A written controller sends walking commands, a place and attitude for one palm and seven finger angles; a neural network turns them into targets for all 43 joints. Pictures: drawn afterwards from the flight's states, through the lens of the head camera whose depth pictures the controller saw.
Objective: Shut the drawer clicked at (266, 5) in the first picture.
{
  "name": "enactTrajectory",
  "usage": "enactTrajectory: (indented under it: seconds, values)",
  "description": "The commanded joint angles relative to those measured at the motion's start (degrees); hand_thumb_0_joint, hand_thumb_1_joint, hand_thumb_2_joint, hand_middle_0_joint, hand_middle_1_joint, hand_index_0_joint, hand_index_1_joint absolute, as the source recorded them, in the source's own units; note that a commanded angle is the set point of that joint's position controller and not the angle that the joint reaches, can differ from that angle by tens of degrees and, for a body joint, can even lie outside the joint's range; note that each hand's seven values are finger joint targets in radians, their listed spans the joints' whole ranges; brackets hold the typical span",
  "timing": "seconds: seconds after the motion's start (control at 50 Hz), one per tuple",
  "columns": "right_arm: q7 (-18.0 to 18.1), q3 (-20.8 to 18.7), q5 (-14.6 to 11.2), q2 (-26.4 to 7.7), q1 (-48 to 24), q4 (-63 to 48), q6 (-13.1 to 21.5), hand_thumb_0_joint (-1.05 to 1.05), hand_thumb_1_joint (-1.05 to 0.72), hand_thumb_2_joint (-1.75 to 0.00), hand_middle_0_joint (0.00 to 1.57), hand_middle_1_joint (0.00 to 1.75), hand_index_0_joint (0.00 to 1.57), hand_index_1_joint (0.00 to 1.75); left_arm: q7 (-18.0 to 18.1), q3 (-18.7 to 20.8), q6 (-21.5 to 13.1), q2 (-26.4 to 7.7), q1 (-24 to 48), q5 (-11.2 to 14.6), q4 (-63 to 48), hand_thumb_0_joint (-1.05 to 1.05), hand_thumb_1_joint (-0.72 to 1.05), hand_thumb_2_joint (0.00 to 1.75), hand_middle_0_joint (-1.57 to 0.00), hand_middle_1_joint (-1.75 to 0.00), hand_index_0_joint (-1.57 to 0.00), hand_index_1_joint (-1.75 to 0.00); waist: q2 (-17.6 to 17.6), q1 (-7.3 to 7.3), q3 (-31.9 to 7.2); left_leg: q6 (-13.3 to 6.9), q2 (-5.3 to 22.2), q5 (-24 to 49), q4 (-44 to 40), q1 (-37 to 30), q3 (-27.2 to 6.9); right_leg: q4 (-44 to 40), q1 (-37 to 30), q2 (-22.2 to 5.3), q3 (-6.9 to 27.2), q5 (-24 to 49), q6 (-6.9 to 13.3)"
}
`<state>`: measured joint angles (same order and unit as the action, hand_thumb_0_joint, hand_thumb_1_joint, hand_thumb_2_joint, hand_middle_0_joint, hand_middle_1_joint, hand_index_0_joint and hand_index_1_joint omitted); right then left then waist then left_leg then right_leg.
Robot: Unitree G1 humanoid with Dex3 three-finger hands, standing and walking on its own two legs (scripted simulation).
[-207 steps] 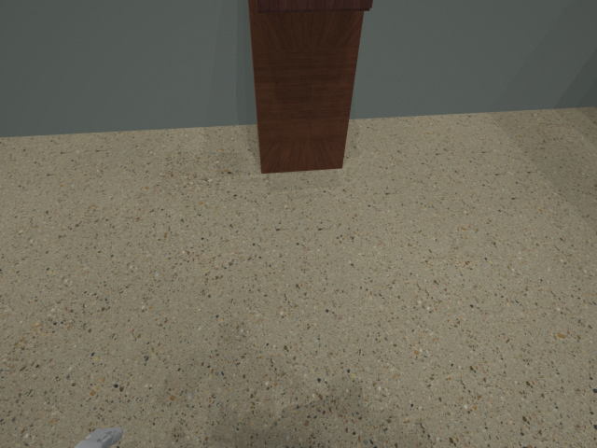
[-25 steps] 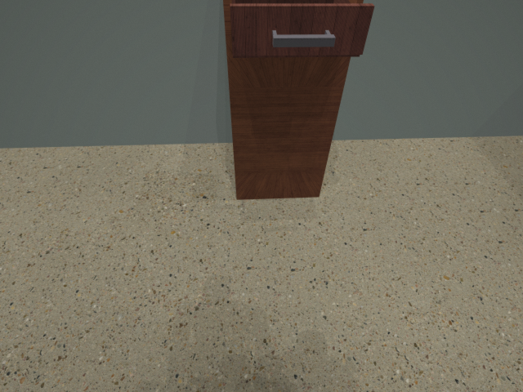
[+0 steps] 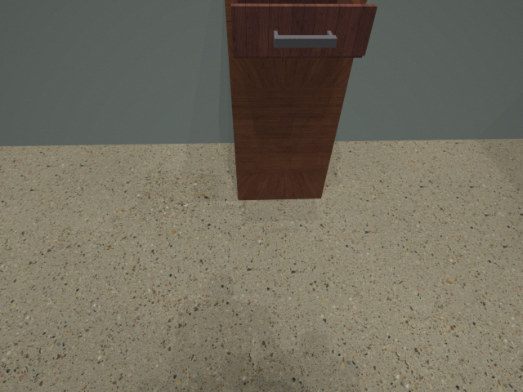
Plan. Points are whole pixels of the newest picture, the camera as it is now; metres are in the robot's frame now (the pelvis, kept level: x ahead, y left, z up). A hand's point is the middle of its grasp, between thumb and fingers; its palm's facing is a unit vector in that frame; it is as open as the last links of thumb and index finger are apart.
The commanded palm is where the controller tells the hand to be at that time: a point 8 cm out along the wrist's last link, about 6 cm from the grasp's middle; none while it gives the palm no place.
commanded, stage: stand and wait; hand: left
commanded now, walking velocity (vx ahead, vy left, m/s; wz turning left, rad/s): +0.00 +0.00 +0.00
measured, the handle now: (303, 37) +0.95 -0.05 +0.13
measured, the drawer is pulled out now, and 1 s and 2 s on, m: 0.17 0.17 0.17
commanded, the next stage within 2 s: look at it before walking up in 0.50 s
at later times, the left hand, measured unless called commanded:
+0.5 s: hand out of the picture -0.03 +0.16 -0.18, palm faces +0.07 -0.98 -0.18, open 7.4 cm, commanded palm none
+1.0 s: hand out of the picture -0.01 +0.22 -0.17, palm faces +0.04 -0.97 -0.25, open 7.4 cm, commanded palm none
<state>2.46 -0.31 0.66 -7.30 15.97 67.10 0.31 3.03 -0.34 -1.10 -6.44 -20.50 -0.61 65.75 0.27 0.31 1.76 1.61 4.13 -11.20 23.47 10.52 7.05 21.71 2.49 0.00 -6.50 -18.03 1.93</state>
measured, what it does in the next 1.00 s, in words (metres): stands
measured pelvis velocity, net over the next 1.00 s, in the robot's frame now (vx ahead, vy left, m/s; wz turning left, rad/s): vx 0.00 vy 0.02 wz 0.02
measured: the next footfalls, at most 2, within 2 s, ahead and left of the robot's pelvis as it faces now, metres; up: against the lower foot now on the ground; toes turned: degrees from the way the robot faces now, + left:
none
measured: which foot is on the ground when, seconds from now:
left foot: down 0.00-1.00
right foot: down 0.00-1.00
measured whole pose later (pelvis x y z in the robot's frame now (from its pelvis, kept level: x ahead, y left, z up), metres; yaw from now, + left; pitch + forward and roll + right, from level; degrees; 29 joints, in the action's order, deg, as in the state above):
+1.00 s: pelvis +0.00 +0.02 +0.00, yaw +1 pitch -2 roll +0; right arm 1.7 -0.2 0.7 -11.8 11.4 65.4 0.7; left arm 1.8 0.6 -1.0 -12.3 -15.4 -0.8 64.1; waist 0.4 0.5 2.8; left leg 0.1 2.5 -10.4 22.5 10.2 6.4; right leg 19.6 1.2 -1.3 -7.4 -16.7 0.5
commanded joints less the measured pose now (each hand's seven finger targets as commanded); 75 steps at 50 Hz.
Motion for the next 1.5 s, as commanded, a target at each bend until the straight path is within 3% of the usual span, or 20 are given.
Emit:
enactTrajectory:
  seconds: [0.0, 0.18, 0.38, 0.48, 0.58, 0.66, 1.04, 1.2, 1.26, 1.34, 1.4, 1.42, 1.44, 1.46, 1.48]
  values:
    - [-0.02, -0.95, -0.21, -4.87, 3.38, -0.89, 0.51, 0.00, -0.90, -0.90, 0.20, 0.30, 0.20, 0.30, 0.05, 0.98, -0.20, -5.73, -5.50, 0.00, -0.67, 0.00, 0.90, 0.90, -0.20, -0.30, -0.20, -0.30, 0.99, -0.23, 4.15, -2.33, 3.54, 9.52, -1.50, -2.67, -4.24, -5.05, 7.23, -7.52, 5.99, 18.09, -0.64]
    - [-0.18, -0.91, -0.13, -4.37, 2.92, -1.72, -0.06, 0.00, -0.90, -0.90, 0.20, 0.30, 0.20, 0.30, 0.26, 1.67, 0.46, -6.43, -5.04, 0.03, -1.83, 0.00, 0.90, 0.90, -0.20, -0.30, -0.20, -0.30, 1.29, 0.04, 2.60, -2.05, 2.96, 11.99, 1.79, -0.18, -3.90, -1.96, 5.20, -8.83, 3.98, 21.41, -0.90]
    - [-0.10, -0.84, -0.18, -4.90, 2.74, -1.54, 0.04, 0.00, -0.90, -0.90, 0.20, 0.30, 0.20, 0.30, 0.07, 1.40, 0.35, -6.58, -4.09, 0.03, -2.18, 0.00, 0.90, 0.90, -0.20, -0.30, -0.20, -0.30, 0.86, -0.06, 4.01, -2.35, 3.19, 11.96, 1.04, -0.96, -5.05, -3.23, 6.57, -8.12, 4.27, 18.13, -0.90]
    - [-0.09, -1.02, -0.24, -6.17, 1.91, -1.69, 0.31, 0.00, -0.90, -0.90, 0.20, 0.30, 0.20, 0.30, -0.14, 1.44, 0.15, -7.32, -3.59, 0.03, -2.00, 0.00, 0.90, 0.90, -0.20, -0.30, -0.20, -0.30, 0.13, -0.01, 4.63, -2.61, 3.29, 10.66, -0.27, -1.46, -5.58, -4.63, 6.87, -7.91, 4.51, 14.66, -0.69]
    - [-0.03, -1.23, -0.22, -7.55, 1.35, -1.99, 0.78, 0.00, -0.90, -0.90, 0.20, 0.30, 0.20, 0.30, -0.33, 1.71, -0.10, -8.39, -2.95, -0.03, -2.15, 0.00, 0.90, 0.90, -0.20, -0.30, -0.20, -0.30, -0.88, -0.07, 2.24, -2.86, 3.48, 12.16, -0.70, -2.57, -5.84, -4.71, 5.06, -7.94, 4.55, 15.76, -0.38]
    - [-0.09, -1.40, -0.29, -8.46, 0.24, -2.37, 0.82, 0.00, -0.90, -0.90, 0.20, 0.30, 0.20, 0.30, -0.50, 1.72, -0.11, -9.07, -2.27, -0.06, -2.09, 0.00, 0.90, 0.90, -0.20, -0.30, -0.20, -0.30, -0.13, 0.02, 3.60, -3.03, 3.53, 10.71, -1.62, -2.37, -6.20, -5.61, 5.90, -7.97, 4.62, 13.59, -0.40]
    - [-0.66, -1.64, -0.28, -14.70, -4.97, -4.08, 1.40, 0.00, -0.90, -0.90, 0.20, 0.30, 0.20, 0.30, -1.24, 2.46, -0.49, -15.11, 3.49, -0.26, -3.74, 0.00, 0.90, 0.90, -0.20, -0.30, -0.20, -0.30, 0.83, 0.12, 0.51, -3.29, 4.23, 12.86, -3.92, -4.18, -7.54, -6.85, 3.66, -8.74, 4.82, 14.56, -0.52]
    - [-0.81, -1.59, -0.17, -17.03, -7.35, -4.68, 1.51, 0.00, -0.90, -0.90, 0.20, 0.30, 0.20, 0.30, -1.60, 2.63, -0.40, -17.59, 6.20, -0.23, -4.27, 0.00, 0.90, 0.90, -0.20, -0.30, -0.20, -0.30, -0.31, -0.01, -0.03, -3.10, 4.71, 12.80, -4.66, -4.99, -7.41, -7.70, 3.65, -9.07, 5.57, 14.84, -0.48]
    - [-0.53, -1.03, 0.08, -11.87, -4.49, -4.42, 0.40, 0.00, -0.90, -0.90, 0.20, 0.30, 0.20, 0.30, -1.39, 2.18, 1.26, -13.30, 4.68, -0.13, -4.29, 0.00, 0.90, 0.90, -0.20, -0.30, -0.20, -0.30, -0.30, -0.46, 0.39, -2.10, 5.19, 13.56, -1.19, -4.93, -4.74, -4.71, 6.09, -8.87, 6.43, 18.45, -0.87]
    - [-0.17, -2.45, 0.19, -14.08, -4.30, -7.05, -0.64, 0.00, -0.90, -0.90, 0.20, 0.30, 0.20, 0.30, -1.78, 3.46, 2.57, -14.94, 4.52, -0.33, -6.82, 0.00, 0.90, 0.90, -0.20, -0.30, -0.20, -0.30, -1.32, -0.51, -0.18, -2.30, 6.99, 11.81, 1.85, -4.88, -3.20, 0.85, 10.48, -7.77, 8.24, 17.98, -0.44]
    - [-0.06, -3.51, 0.27, -15.39, -4.65, -9.04, -0.92, 0.00, -0.90, -0.90, 0.20, 0.30, 0.20, 0.30, -2.26, 4.14, 3.25, -14.81, 4.79, -0.53, -9.17, 0.00, 0.90, 0.90, -0.20, -0.30, -0.20, -0.30, -3.74, -0.47, 0.07, -3.78, 10.04, 8.18, 0.96, -3.78, -4.56, 6.60, 14.46, -5.37, 8.13, 13.39, -0.80]
    - [0.00, -3.85, 0.34, -16.02, -4.73, -9.73, -0.91, 0.00, -0.90, -0.90, 0.20, 0.30, 0.20, 0.30, -2.42, 4.31, 3.44, -14.17, 4.55, -0.53, -9.78, 0.00, 0.90, 0.90, -0.20, -0.30, -0.20, -0.30, -5.55, -0.47, -0.24, -5.03, 12.07, 6.65, -0.52, -3.72, -6.43, 10.40, 16.06, -4.10, 7.59, 10.27, -1.04]
    - [0.00, -4.34, 0.28, -16.79, -4.48, -10.25, -0.77, 0.00, -0.90, -0.90, 0.20, 0.30, 0.20, 0.30, -2.62, 4.40, 3.63, -13.29, 4.46, -0.55, -10.28, 0.00, 0.90, 0.90, -0.20, -0.30, -0.20, -0.30, -8.72, -0.39, -0.90, -7.10, 15.38, 6.79, -2.74, -3.35, -8.72, 16.34, 17.12, -2.82, 5.87, 3.43, -1.36]
    - [-0.03, -4.64, 0.41, -17.26, -4.30, -10.56, -0.54, 0.00, -0.90, -0.90, 0.20, 0.30, 0.20, 0.30, -2.88, 4.49, 4.05, -12.28, 4.66, -0.63, -11.13, 0.00, 0.90, 0.90, -0.20, -0.30, -0.20, -0.30, -11.56, -0.62, -1.05, -9.66, 18.59, 7.14, -5.53, -3.20, -10.20, 24.36, 19.32, -1.79, 4.35, -8.01, -1.98]
    - [-0.12, -4.77, 0.48, -17.32, -4.14, -10.82, -0.36, 0.00, -0.90, -0.90, 0.20, 0.30, 0.20, 0.30, -3.04, 4.62, 4.23, -11.56, 5.36, -0.73, -11.90, 0.00, 0.90, 0.90, -0.20, -0.30, -0.20, -0.30, -12.26, -1.01, -1.38, -11.53, 20.38, 8.28, -6.73, -3.59, -10.83, 29.82, 21.32, -2.27, 4.77, -13.59, -2.10]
